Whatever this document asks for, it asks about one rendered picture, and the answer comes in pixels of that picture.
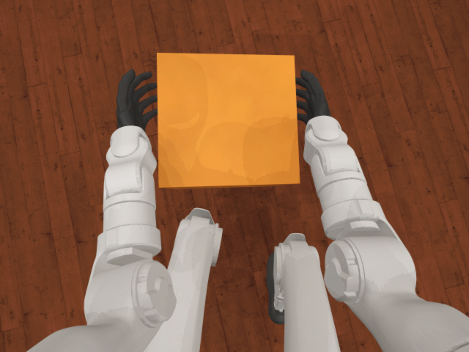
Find carton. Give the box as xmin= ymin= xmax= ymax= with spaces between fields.
xmin=157 ymin=53 xmax=300 ymax=189

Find left robot forearm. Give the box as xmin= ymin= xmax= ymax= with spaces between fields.
xmin=84 ymin=125 xmax=161 ymax=317

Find left robot upper arm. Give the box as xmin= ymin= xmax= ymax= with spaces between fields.
xmin=27 ymin=259 xmax=177 ymax=352

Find robot right shin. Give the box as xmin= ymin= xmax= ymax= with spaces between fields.
xmin=274 ymin=233 xmax=320 ymax=310

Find right robot forearm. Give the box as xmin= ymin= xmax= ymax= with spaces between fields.
xmin=303 ymin=116 xmax=416 ymax=274

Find left robot hand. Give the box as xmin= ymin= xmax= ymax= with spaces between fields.
xmin=116 ymin=69 xmax=158 ymax=132

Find right robot upper arm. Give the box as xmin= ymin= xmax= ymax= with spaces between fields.
xmin=324 ymin=236 xmax=469 ymax=352

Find right robot hand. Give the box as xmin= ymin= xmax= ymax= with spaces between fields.
xmin=295 ymin=70 xmax=330 ymax=125

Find robot left thigh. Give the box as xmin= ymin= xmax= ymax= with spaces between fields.
xmin=143 ymin=216 xmax=223 ymax=352

